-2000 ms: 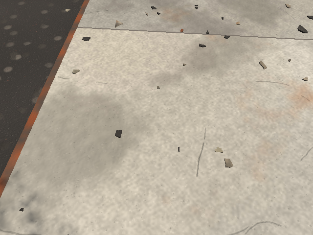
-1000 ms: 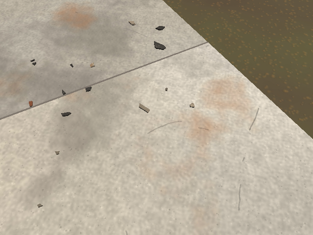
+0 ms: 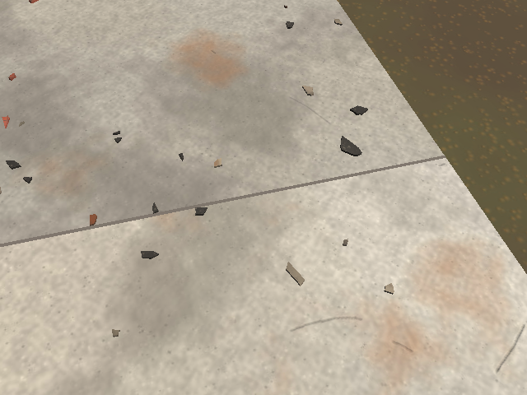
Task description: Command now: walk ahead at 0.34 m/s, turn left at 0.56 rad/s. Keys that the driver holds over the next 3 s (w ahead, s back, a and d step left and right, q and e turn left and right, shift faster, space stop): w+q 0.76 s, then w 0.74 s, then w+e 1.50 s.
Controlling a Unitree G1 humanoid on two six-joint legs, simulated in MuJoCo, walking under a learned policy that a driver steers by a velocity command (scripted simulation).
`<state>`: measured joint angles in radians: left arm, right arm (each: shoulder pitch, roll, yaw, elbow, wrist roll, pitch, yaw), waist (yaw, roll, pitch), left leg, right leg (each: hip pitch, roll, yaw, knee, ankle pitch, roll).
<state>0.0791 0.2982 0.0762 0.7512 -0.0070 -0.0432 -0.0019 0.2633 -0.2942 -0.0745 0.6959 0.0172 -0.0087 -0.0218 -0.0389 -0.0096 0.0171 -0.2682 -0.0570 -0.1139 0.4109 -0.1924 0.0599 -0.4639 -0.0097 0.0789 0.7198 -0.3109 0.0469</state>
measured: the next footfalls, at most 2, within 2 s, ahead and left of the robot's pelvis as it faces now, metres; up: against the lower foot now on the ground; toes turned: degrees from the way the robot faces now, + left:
right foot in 0.14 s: +0.14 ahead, -0.15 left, +0.00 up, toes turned +10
left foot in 0.62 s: +0.38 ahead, +0.19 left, +0.00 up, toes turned +25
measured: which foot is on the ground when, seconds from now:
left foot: down 0.00-0.14, up 0.16-0.60, down 0.62-1.00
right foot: up 0.00-0.12, down 0.14-0.62, up 0.64-1.00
